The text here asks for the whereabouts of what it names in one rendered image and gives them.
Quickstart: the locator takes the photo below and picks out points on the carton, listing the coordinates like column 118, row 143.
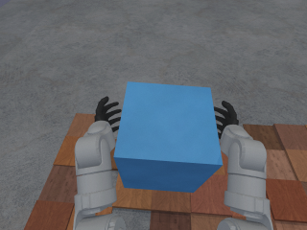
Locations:
column 167, row 138

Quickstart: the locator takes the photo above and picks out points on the robot left forearm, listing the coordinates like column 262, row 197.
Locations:
column 93, row 170

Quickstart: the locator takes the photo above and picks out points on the right robot upper arm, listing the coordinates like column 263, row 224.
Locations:
column 240, row 224

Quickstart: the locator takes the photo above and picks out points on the left robot upper arm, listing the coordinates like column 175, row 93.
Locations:
column 102, row 222

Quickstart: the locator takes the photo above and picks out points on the left robot hand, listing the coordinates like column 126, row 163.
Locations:
column 101, row 114

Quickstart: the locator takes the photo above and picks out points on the robot right forearm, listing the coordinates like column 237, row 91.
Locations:
column 247, row 174

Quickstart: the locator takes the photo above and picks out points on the right robot hand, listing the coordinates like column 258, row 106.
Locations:
column 230, row 117

